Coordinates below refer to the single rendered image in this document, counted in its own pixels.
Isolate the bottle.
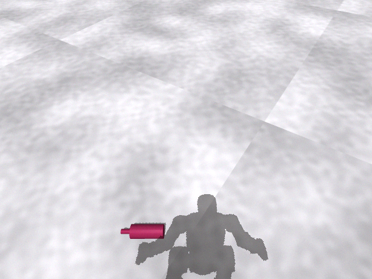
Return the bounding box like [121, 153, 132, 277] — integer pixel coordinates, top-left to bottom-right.
[121, 224, 164, 239]

